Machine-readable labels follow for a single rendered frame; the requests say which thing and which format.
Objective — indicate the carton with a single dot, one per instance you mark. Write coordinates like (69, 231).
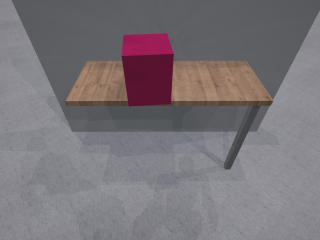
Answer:
(148, 69)

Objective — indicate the table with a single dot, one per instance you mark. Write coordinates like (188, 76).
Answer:
(194, 83)

